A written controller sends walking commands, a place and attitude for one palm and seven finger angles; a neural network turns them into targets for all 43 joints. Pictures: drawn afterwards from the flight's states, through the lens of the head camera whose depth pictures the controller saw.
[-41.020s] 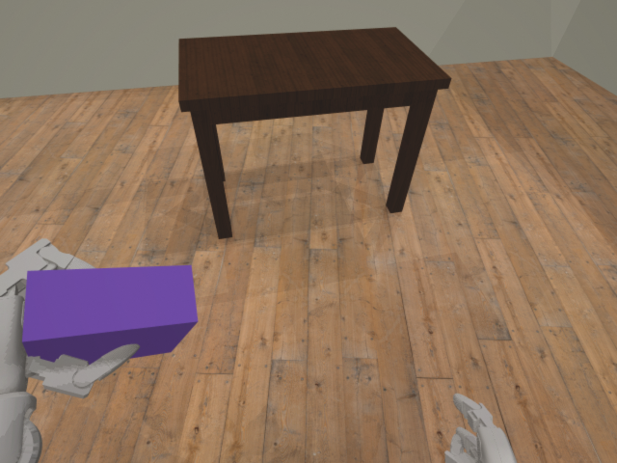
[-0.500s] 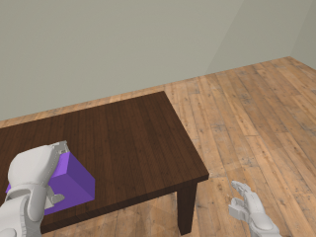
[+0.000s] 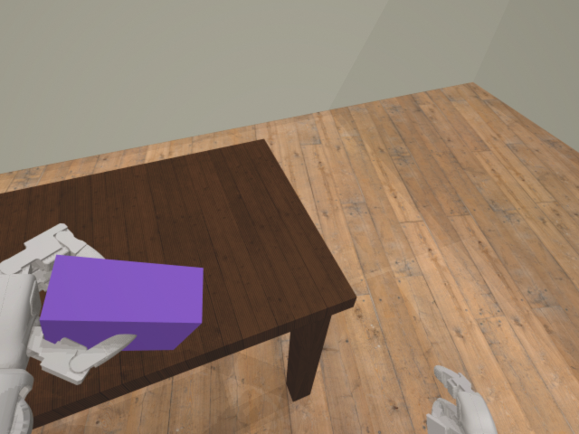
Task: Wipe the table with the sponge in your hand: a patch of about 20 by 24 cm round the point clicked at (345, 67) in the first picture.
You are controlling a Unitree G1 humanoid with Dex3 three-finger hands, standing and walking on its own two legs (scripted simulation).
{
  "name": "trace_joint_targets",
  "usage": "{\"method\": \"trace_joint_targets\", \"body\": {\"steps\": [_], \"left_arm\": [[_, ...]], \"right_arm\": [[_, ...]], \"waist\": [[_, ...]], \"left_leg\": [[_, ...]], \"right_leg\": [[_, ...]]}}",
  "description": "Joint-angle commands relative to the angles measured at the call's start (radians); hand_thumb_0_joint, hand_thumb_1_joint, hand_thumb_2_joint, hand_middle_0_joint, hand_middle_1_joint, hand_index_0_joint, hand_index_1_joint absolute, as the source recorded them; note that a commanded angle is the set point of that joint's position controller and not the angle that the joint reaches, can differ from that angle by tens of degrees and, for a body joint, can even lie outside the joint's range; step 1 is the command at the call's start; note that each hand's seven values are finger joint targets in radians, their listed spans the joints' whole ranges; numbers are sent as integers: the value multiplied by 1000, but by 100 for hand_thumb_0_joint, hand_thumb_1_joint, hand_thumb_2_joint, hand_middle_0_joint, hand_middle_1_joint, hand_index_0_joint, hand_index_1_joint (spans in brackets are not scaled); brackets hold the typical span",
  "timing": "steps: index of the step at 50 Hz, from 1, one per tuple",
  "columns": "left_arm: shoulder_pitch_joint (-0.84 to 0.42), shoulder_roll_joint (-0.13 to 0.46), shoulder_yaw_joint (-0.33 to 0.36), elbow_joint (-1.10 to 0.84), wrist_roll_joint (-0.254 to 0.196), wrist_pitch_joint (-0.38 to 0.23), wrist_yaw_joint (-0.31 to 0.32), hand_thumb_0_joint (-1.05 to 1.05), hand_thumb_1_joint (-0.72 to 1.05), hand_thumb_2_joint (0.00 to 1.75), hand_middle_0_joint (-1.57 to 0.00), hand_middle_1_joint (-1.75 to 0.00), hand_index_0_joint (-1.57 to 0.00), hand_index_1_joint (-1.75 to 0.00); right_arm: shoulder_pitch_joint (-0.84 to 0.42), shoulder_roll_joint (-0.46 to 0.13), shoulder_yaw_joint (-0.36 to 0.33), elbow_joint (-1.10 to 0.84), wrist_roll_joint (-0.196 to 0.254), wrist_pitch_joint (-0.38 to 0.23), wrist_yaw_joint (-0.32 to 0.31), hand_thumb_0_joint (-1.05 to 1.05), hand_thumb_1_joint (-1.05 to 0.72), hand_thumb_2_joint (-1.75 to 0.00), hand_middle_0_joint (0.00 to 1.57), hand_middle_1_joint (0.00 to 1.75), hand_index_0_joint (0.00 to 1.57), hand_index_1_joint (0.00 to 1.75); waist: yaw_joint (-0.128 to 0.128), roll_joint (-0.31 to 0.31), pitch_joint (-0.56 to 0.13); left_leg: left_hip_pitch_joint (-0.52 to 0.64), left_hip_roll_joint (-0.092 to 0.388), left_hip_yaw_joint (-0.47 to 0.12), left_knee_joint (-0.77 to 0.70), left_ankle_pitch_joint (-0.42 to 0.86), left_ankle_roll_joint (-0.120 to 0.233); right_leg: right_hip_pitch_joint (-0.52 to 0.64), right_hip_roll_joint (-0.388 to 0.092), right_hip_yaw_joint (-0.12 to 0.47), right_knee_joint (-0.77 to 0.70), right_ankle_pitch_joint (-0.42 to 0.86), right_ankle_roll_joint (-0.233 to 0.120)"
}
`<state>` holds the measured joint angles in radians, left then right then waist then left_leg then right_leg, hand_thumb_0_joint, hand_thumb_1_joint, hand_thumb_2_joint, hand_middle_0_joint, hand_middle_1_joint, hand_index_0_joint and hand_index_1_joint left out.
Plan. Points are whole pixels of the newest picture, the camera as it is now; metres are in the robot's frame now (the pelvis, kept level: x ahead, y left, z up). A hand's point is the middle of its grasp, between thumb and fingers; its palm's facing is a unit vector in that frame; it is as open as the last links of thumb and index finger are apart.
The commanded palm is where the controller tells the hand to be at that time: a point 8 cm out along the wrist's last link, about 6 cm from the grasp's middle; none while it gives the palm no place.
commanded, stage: step back with the hand held close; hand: left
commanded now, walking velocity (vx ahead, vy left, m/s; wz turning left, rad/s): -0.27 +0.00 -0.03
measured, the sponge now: (147, 311) +0.22 +0.18 +0.12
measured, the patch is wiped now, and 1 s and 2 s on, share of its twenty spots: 1.00 1.00 1.00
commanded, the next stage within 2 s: stop stepping back and stand still in 1.08 s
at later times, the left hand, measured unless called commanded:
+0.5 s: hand out of the picture +0.13 +0.26 +0.16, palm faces +0.37 -0.86 -0.35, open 9.7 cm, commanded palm +0.08 +0.31 +0.18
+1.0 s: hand out of the picture +0.08 +0.25 +0.17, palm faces +0.31 -0.89 -0.33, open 9.7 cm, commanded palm +0.02 +0.31 +0.18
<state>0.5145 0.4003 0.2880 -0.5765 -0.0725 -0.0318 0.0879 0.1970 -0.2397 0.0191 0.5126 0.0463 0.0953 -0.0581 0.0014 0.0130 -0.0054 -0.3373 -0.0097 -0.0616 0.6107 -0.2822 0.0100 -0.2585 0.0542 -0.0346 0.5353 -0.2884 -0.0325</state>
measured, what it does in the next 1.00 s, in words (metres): walks backwards: right foot, then left foot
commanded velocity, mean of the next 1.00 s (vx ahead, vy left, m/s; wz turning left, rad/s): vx -0.34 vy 0.00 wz -0.06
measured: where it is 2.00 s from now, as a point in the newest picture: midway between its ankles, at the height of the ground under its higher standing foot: outside the picture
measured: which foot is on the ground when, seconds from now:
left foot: down 0.00-0.84, up 0.86-0.96, down 0.98-1.00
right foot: down 0.00-0.64, up 0.66-0.78, down 0.80-1.00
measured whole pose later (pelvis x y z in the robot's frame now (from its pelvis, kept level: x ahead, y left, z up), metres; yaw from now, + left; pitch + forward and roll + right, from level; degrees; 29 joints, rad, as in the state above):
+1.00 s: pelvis -0.13 +0.03 -0.01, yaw +1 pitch +2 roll -2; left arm 0.47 0.39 0.30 -0.59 -0.06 -0.19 0.10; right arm 0.19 -0.17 0.02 0.59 0.02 -0.01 -0.06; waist -0.01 -0.03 -0.04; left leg -0.44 0.02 0.01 0.66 -0.23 0.02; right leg -0.31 0.04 0.04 0.59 -0.32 0.01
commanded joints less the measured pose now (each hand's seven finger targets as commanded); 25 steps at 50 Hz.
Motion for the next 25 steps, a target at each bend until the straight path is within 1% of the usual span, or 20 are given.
{"method": "trace_joint_targets", "body": {"steps": [1,3,4,5,7,8,9,10,12,13,14,15,17,18,19,20,22,23,24,25], "left_arm": [[-18,193,180,-203,-17,-104,46,0,10,130,-120,-160,-120,-160],[-17,188,175,-189,-20,-113,48,0,10,130,-120,-160,-120,-160],[-14,196,181,-197,-21,-118,50,0,10,130,-120,-160,-120,-160],[-5,180,169,-192,-21,-123,49,0,10,130,-120,-160,-120,-160],[1,176,165,-201,-19,-131,51,0,10,130,-120,-160,-120,-160],[1,174,167,-204,-16,-134,52,0,10,130,-120,-160,-120,-160],[0,186,178,-205,-12,-136,54,0,10,130,-120,-160,-120,-160],[-5,160,164,-197,-8,-139,51,0,10,130,-120,-160,-120,-160],[-29,154,172,-195,8,-149,49,0,10,130,-120,-160,-120,-160],[-46,148,173,-196,15,-155,46,0,10,130,-120,-160,-120,-160],[-65,162,181,-201,21,-158,45,0,10,130,-120,-160,-120,-160],[-73,141,172,-187,22,-160,40,0,10,130,-120,-160,-120,-160],[-80,142,174,-168,24,-166,36,0,10,130,-120,-160,-120,-160],[-87,133,161,-165,21,-169,33,0,10,130,-120,-160,-120,-160],[-94,150,165,-184,17,-168,33,0,10,130,-120,-160,-120,-160],[-88,135,151,-176,10,-168,35,0,10,130,-120,-160,-120,-160],[-103,137,137,-176,1,-165,43,0,10,130,-120,-160,-120,-160],[-113,142,132,-188,1,-167,49,0,10,130,-120,-160,-120,-160],[-115,166,151,-192,-1,-166,55,0,10,130,-120,-160,-120,-160],[-121,139,126,-205,-1,-171,56,0,10,130,-120,-160,-120,-160]], "right_arm": [[-94,-113,-59,-142,-3,-62,-15,0,-90,-90,20,30,20,30],[-92,-117,-64,-138,0,-68,-16,0,-90,-90,20,30,20,30],[-95,-119,-66,-137,0,-73,-19,0,-90,-90,20,30,20,30],[-94,-119,-63,-136,0,-79,-19,0,-90,-90,20,30,20,30],[-103,-128,-60,-140,-4,-93,-17,0,-90,-90,20,30,20,30],[-104,-133,-60,-139,-7,-101,-17,0,-90,-90,20,30,20,30],[-109,-141,-61,-141,-9,-108,-20,0,-90,-90,20,30,20,30],[-106,-136,-57,-140,-12,-116,-20,0,-90,-90,20,30,20,30],[-103,-147,-61,-143,-17,-136,-20,0,-90,-90,20,30,20,30],[-98,-147,-61,-141,-20,-144,-20,0,-90,-90,20,30,20,30],[-98,-155,-64,-143,-21,-150,-21,0,-90,-90,20,30,20,30],[-90,-142,-61,-137,-23,-155,-20,0,-90,-90,20,30,20,30],[-82,-140,-61,-135,-22,-161,-17,0,-90,-90,20,30,20,30],[-72,-132,-60,-127,-19,-162,-15,0,-90,-90,20,30,20,30],[-74,-134,-64,-126,-19,-160,-15,0,-90,-90,20,30,20,30],[-77,-120,-60,-126,-19,-158,-16,0,-90,-90,20,30,20,30],[-86,-109,-53,-117,-24,-154,-14,0,-90,-90,20,30,20,30],[-87,-103,-51,-110,-27,-152,-13,0,-90,-90,20,30,20,30],[-82,-107,-55,-102,-29,-151,-14,0,-90,-90,20,30,20,30],[-87,-93,-49,-101,-28,-150,-13,0,-90,-90,20,30,20,30]], "waist": [[3,56,-210],[-2,15,-194],[-4,22,-192],[-1,28,-187],[3,82,-154],[4,102,-142],[6,139,-123],[7,141,-118],[7,173,-96],[8,170,-92],[7,198,-85],[7,169,-92],[6,104,-83],[-1,57,-93],[-6,32,-113],[-7,-3,-109],[-14,-55,-79],[-18,-52,-80],[-22,-37,-88],[-26,-21,-98]], "left_leg": [[47,139,-125,-11,381,48],[13,130,-125,0,302,43],[10,133,-137,-20,274,45],[-8,134,-148,-42,227,48],[-69,142,-175,-105,80,60],[-112,146,-191,-142,0,67],[-155,156,-220,-196,-76,76],[-212,166,-238,-239,-183,87],[-342,189,-275,-311,-372,114],[-383,194,-278,-323,-412,122],[-418,196,-285,-337,-444,125],[-425,195,-273,-324,-444,127],[-416,172,-234,-251,-429,124],[-365,147,-203,-200,-384,107],[-315,133,-182,-169,-370,90],[-262,120,-159,-122,-332,79],[-168,94,-122,-20,-267,53],[-130,86,-107,28,-226,42],[-98,83,-107,47,-207,32],[-78,90,-104,45,-182,30]], "right_leg": [[18,-187,110,-14,350,-10],[2,-201,128,-29,338,-18],[-4,-199,121,-21,310,-18],[-9,-183,109,-12,250,-15],[-27,-148,95,1,122,-7],[-15,-126,85,15,76,-1],[0,-99,66,46,33,8],[29,-73,53,75,-8,18],[112,-35,49,141,-16,34],[143,-25,47,158,-4,40],[166,-18,49,177,5,41],[178,-19,49,177,15,43],[158,-41,79,113,43,33],[117,-69,102,73,78,16],[75,-95,124,52,48,4],[4,-125,152,2,7,-8],[-151,-197,236,-105,-85,-43],[-191,-232,269,-140,-79,-61],[-213,-248,278,-145,-59,-74],[-215,-252,260,-132,-27,-74]]}}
